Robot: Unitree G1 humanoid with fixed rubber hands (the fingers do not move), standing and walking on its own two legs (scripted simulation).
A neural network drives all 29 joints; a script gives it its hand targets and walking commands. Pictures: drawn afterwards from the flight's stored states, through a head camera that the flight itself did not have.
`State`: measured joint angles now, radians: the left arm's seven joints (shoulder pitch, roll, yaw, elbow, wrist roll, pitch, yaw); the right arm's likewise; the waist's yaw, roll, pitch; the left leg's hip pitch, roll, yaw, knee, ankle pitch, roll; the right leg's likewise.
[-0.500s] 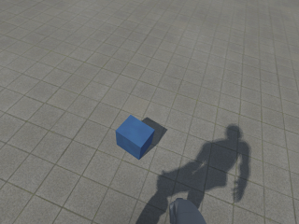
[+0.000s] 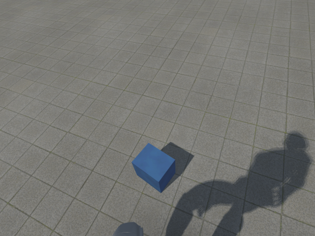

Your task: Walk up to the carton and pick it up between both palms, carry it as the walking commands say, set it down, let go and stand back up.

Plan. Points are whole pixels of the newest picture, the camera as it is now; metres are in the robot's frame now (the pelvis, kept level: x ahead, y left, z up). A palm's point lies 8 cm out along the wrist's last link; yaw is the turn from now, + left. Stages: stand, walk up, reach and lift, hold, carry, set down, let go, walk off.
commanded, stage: walk up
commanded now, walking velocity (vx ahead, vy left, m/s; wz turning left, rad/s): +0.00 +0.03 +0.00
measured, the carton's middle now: (154, 167) +0.57 +0.09 -0.68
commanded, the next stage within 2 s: none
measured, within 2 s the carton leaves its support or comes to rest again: neither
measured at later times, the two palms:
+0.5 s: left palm out of the picture +0.03 +0.26 -0.16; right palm out of the picture +0.05 -0.17 -0.15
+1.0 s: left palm out of the picture +0.14 +0.42 -0.14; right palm (220, 229) +0.15 -0.14 -0.13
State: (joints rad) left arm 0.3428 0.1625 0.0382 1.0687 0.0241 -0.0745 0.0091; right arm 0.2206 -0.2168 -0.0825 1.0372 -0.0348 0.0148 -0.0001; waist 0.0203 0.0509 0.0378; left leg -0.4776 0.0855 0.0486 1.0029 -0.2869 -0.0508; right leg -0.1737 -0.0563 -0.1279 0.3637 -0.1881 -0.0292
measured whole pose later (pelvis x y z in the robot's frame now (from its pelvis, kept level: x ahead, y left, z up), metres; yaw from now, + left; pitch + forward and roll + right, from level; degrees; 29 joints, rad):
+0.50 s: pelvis +0.04 +0.05 +0.00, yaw -1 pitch -1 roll +0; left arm 0.28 0.15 0.02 1.14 0.01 0.00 0.04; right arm 0.24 -0.13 -0.03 1.10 0.00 -0.01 -0.03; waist -0.01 -0.02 0.03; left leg -0.20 -0.02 0.09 0.34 -0.13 0.05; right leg -0.10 -0.06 -0.07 0.35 -0.23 0.04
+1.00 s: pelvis +0.10 +0.13 -0.02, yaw -17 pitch +4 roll +2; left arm 0.42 0.29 0.12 0.92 0.04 0.02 0.07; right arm 0.16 -0.23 -0.06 0.83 -0.04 0.03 0.02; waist 0.06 -0.05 0.02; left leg -0.35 0.04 0.06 0.48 -0.18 -0.05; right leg -0.34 -0.15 0.17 0.61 -0.40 0.07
